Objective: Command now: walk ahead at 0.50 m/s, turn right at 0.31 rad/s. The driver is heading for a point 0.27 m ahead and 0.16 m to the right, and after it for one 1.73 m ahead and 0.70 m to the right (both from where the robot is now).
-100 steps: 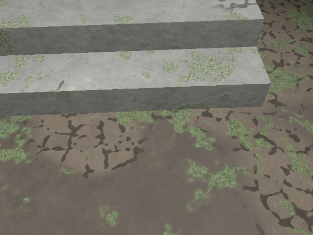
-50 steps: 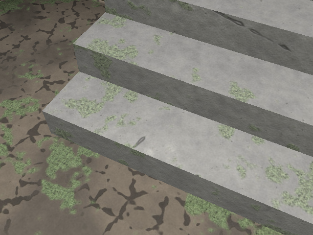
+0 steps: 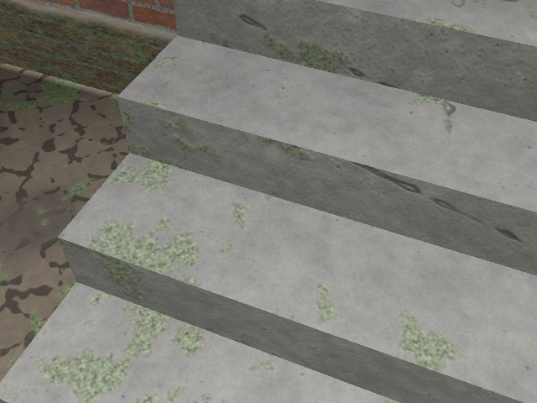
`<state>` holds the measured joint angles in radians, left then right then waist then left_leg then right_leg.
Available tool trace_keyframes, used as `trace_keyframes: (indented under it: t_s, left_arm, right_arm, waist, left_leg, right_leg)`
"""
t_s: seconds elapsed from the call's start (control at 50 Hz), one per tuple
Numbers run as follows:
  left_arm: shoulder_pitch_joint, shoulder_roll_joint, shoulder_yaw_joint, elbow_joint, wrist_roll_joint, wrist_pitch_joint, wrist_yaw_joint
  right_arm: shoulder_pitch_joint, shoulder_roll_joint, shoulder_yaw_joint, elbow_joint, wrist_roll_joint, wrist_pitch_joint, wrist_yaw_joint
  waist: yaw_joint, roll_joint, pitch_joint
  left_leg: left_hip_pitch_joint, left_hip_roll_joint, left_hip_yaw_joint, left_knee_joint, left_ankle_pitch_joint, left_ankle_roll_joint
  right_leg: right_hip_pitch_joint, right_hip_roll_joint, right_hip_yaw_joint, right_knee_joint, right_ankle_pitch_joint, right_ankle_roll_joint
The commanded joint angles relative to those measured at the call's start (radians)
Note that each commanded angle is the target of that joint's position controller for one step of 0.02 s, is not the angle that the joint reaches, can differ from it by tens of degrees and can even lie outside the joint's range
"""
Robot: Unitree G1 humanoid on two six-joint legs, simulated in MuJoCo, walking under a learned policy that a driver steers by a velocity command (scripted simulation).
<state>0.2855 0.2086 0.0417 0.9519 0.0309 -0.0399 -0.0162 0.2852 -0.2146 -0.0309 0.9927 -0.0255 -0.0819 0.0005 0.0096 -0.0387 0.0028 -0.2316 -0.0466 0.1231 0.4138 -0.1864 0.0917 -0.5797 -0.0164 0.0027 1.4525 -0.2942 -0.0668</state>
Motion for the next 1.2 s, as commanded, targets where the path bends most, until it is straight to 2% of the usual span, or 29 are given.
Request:
trace_keyframes:
  t_s: [0.02, 0.16, 0.26, 0.3, 0.34, 0.38, 0.4, 0.42, 0.44, 0.46, 0.48, 0.5, 0.54, 0.62, 0.64, 0.68, 0.72, 0.78, 0.84, 0.86, 0.88, 0.9, 0.92, 0.96, 0.98, 1.02, 1.12, 1.14, 1.2]
  left_arm:
    - [0.06, -0.007, 0.01, -0.021, -0.001, 0.024, 0.004]
    - [-0.294, -0.107, -0.045, -0.245, -0.007, 0.046, 0.066]
    - [-0.46, -0.141, -0.099, -0.403, -0.007, 0.063, 0.049]
    - [-0.476, -0.126, -0.12, -0.426, -0.013, 0.074, 0.035]
    - [-0.353, -0.123, -0.124, -0.36, -0.038, 0.064, 0.034]
    - [-0.066, -0.043, -0.085, -0.283, -0.04, 0.056, 0.033]
    - [0.004, 0.032, -0.054, -0.266, -0.013, 0.044, 0.019]
    - [0.029, 0.137, -0.01, -0.238, -0.01, 0.046, 0.022]
    - [-0.013, 0.258, 0.042, -0.225, -0.006, 0.067, 0.04]
    - [-0.086, 0.243, 0.049, -0.22, -0.003, 0.062, 0.047]
    - [-0.083, 0.161, 0.028, -0.179, -0.002, 0.05, 0.045]
    - [0.104, 0.058, -0.011, -0.072, 0.044, 0.005, -0.018]
    - [0.085, 0.0, -0.024, 0.044, 0.057, -0.017, -0.063]
    - [-0.082, -0.002, -0.044, 0.035, 0.068, -0.064, -0.096]
    - [0.056, -0.004, -0.051, 0.067, 0.08, -0.074, -0.073]
    - [0.283, -0.012, -0.065, 0.153, 0.11, -0.053, -0.064]
    - [0.362, 0.01, -0.069, 0.172, 0.123, -0.053, -0.089]
    - [0.197, 0.024, -0.074, 0.062, 0.038, -0.082, -0.122]
    - [0.22, 0.225, -0.019, 0.036, -0.025, -0.118, -0.126]
    - [0.24, 0.259, 0.011, 0.065, -0.018, -0.11, -0.131]
    - [0.249, 0.214, 0.02, 0.094, 0.044, -0.103, -0.14]
    - [0.407, 0.051, -0.018, 0.122, 0.109, -0.1, -0.161]
    - [0.295, 0.074, 0.012, 0.172, 0.044, -0.069, -0.168]
    - [0.091, 0.066, 0.012, 0.111, -0.02, -0.065, -0.122]
    - [0.026, 0.072, 0.014, 0.077, -0.008, -0.059, -0.084]
    - [-0.018, -0.023, -0.021, 0.008, 0.023, -0.031, -0.055]
    - [-0.151, -0.05, -0.066, -0.077, -0.006, -0.009, -0.063]
    - [-0.211, -0.068, -0.084, -0.091, -0.008, -0.009, -0.069]
    - [-0.411, -0.066, -0.115, -0.188, -0.012, -0.01, -0.042]
  right_arm:
    - [0.125, -0.063, -0.009, 0.022, -0.009, -0.029, -0.001]
    - [0.299, -0.053, 0.025, 0.123, -0.016, -0.049, -0.003]
    - [0.296, -0.039, 0.058, 0.16, -0.001, -0.043, -0.017]
    - [0.27, -0.085, 0.051, 0.142, 0.041, -0.022, -0.062]
    - [0.242, -0.131, 0.045, 0.091, 0.064, -0.014, -0.077]
    - [0.245, -0.237, 0.006, 0.055, 0.063, -0.01, -0.067]
    - [0.222, -0.249, -0.008, 0.003, 0.056, -0.005, -0.044]
    - [0.135, -0.201, -0.008, -0.1, 0.034, -0.018, -0.008]
    - [-0.006, -0.169, -0.02, -0.164, 0.004, -0.025, 0.031]
    - [0.034, -0.088, -0.008, -0.22, -0.036, -0.025, 0.045]
    - [-0.024, -0.049, 0.002, -0.251, -0.035, -0.016, 0.043]
    - [-0.009, -0.031, 0.006, -0.182, -0.011, -0.004, 0.073]
    - [-0.028, 0.001, 0.032, -0.254, -0.037, -0.007, 0.079]
    - [-0.102, -0.064, 0.046, -0.292, 0.005, 0.006, 0.04]
    - [-0.14, -0.013, 0.066, -0.293, 0.006, 0.005, 0.056]
    - [-0.271, 0.071, 0.11, -0.332, -0.006, 0.01, 0.064]
    - [-0.459, 0.02, 0.112, -0.405, -0.008, 0.026, 0.05]
    - [-0.561, 0.063, 0.112, -0.454, -0.044, 0.077, 0.045]
    - [-0.469, -0.07, 0.076, -0.435, -0.001, 0.117, 0.073]
    - [-0.423, -0.09, 0.064, -0.437, 0.007, 0.114, 0.064]
    - [-0.099, -0.116, 0.037, -0.324, 0.005, 0.106, 0.05]
    - [0.184, -0.14, 0.027, -0.2, 0.016, 0.099, 0.049]
    - [0.307, -0.155, 0.014, -0.174, -0.053, 0.107, 0.049]
    - [0.106, -0.125, 0.012, -0.114, -0.029, 0.046, 0.038]
    - [0.039, 0.025, 0.046, -0.064, -0.031, 0.036, 0.041]
    - [-0.061, 0.191, 0.091, 0.012, -0.016, 0.02, 0.045]
    - [-0.044, 0.119, 0.065, 0.048, -0.085, -0.017, 0.064]
    - [0.081, 0.093, 0.061, 0.093, -0.098, -0.013, 0.058]
    - [0.276, 0.107, 0.082, 0.19, -0.142, -0.003, 0.052]
  waist:
    - [-0.001, 0.095, 0.018]
    - [-0.025, 0.067, 0.113]
    - [0.005, 0.068, 0.14]
    - [0.008, 0.066, 0.1]
    - [0.044, 0.063, -0.054]
    - [0.153, 0.324, -0.289]
    - [0.181, 0.339, -0.384]
    - [0.185, 0.136, -0.347]
    - [0.162, -0.136, -0.364]
    - [0.07, -0.048, -0.31]
    - [0.044, 0.08, -0.136]
    - [0.128, 0.095, 0.078]
    - [-0.016, -0.003, -0.006]
    - [-0.15, 0.062, -0.031]
    - [-0.107, -0.049, -0.06]
    - [-0.043, -0.037, 0.0]
    - [0.022, 0.006, -0.042]
    - [-0.027, -0.098, -0.035]
    - [-0.085, -0.166, -0.137]
    - [-0.105, -0.189, -0.166]
    - [-0.174, -0.067, -0.345]
    - [-0.163, 0.236, -0.611]
    - [-0.282, 0.325, -0.417]
    - [-0.171, 0.137, -0.065]
    - [-0.114, -0.039, -0.129]
    - [-0.003, -0.042, -0.136]
    - [0.059, 0.033, -0.045]
    - [0.012, 0.135, -0.049]
    - [-0.042, 0.053, 0.028]
  left_leg:
    - [0.023, 0.3, -0.231, -0.214, -0.027, 0.098]
    - [0.207, 0.402, -0.243, -0.238, -0.275, 0.063]
    - [0.038, 0.276, -0.054, -0.342, -0.07, 0.013]
    - [0.059, 0.276, 0.028, -0.462, 0.328, 0.055]
    - [0.138, 0.277, 0.152, -0.263, 1.366, 0.057]
    - [0.315, 0.356, 0.124, 0.141, 1.938, 0.073]
    - [0.281, 0.345, 0.116, 0.398, 1.826, 0.063]
    - [-0.13, 0.221, 0.083, 0.761, 1.256, 0.001]
    - [-0.411, -0.027, -0.048, 1.236, 0.131, -0.057]
    - [-0.534, 0.038, -0.228, 1.448, 0.119, -0.039]
    - [-0.61, 0.05, -0.204, 1.527, 0.145, -0.033]
    - [-0.882, -0.033, -0.452, 1.639, 0.245, 0.048]
    - [-1.036, -0.039, -0.43, 1.846, 0.173, 0.144]
    - [-0.96, 0.07, -0.206, 1.592, 0.215, 0.132]
    - [-1.032, 0.059, -0.156, 1.787, 0.157, 0.102]
    - [-1.206, 0.055, -0.152, 1.854, -0.017, 0.114]
    - [-1.17, 0.087, -0.106, 1.539, 0.071, 0.084]
    - [-0.776, 0.088, 0.045, 1.204, -0.139, 0.012]
    - [-0.51, -0.081, 0.131, 0.83, -0.225, -0.053]
    - [-0.449, -0.09, 0.088, 0.62, -0.224, -0.024]
    - [-0.094, -0.014, -0.139, 0.568, 0.04, 0.066]
    - [0.385, 0.189, -0.664, 0.353, 0.052, 0.309]
    - [0.257, 0.341, -1.104, 0.035, -0.41, 0.4]
    - [-0.023, 0.316, -0.91, 0.063, -0.53, 0.284]
    - [-0.039, 0.309, -0.766, 0.074, -0.353, 0.258]
    - [-0.108, 0.257, -0.534, 0.032, -0.141, 0.19]
    - [-0.269, 0.148, -0.125, -0.119, -0.001, 0.115]
    - [-0.197, 0.175, -0.174, -0.153, 0.035, 0.152]
    - [0.134, 0.259, -0.256, -0.162, -0.015, 0.142]
  right_leg:
    - [-0.223, 0.006, -0.003, 0.342, 0.041, 0.006]
    - [-0.914, 0.021, 0.068, 0.877, -0.146, -0.066]
    - [-0.781, -0.012, -0.092, 0.552, -0.125, -0.051]
    - [-0.541, -0.047, -0.176, 0.203, -0.211, -0.052]
    - [-0.177, 0.055, -0.305, -0.052, -0.25, -0.084]
    - [0.071, 0.159, -0.284, -0.194, -0.266, -0.14]
    - [0.23, 0.178, -0.129, -0.356, -0.25, -0.179]
    - [0.415, 0.022, 0.356, -0.636, -0.406, -0.255]
    - [0.475, -0.154, 0.963, -1.082, -0.364, -0.329]
    - [0.421, -0.207, 0.991, -1.139, -0.346, -0.291]
    - [0.265, -0.181, 0.87, -1.086, -0.366, -0.25]
    - [0.218, -0.125, 0.641, -0.975, -0.135, -0.207]
    - [0.254, -0.106, 0.522, -0.964, 0.131, -0.172]
    - [-0.034, 0.032, 0.157, -1.054, 0.112, -0.066]
    - [0.024, 0.051, 0.193, -1.043, 0.122, -0.09]
    - [0.131, 0.012, 0.284, -1.073, 0.035, -0.115]
    - [0.195, -0.001, 0.32, -1.112, 0.102, -0.155]
    - [0.038, -0.12, 0.349, -1.291, 0.466, -0.233]
    - [0.331, -0.219, 0.313, -1.155, 1.773, -0.278]
    - [0.477, -0.215, 0.282, -1.025, 1.931, -0.227]
    - [0.373, -0.177, 0.26, -0.698, 1.91, -0.155]
    - [0.003, -0.066, 0.288, -0.434, 1.198, -0.112]
    - [-0.261, 0.161, 0.331, 0.153, 0.301, -0.048]
    - [-0.594, 0.106, 0.316, 0.517, 0.378, -0.117]
    - [-0.594, 0.096, 0.33, 0.519, 0.364, -0.163]
    - [-0.621, 0.059, 0.312, 0.556, 0.312, -0.215]
    - [-0.663, -0.027, 0.079, 0.475, 0.214, -0.198]
    - [-0.751, -0.021, 0.028, 0.713, 0.12, -0.202]
    - [-1.14, -0.043, 0.119, 0.709, 0.028, -0.26]
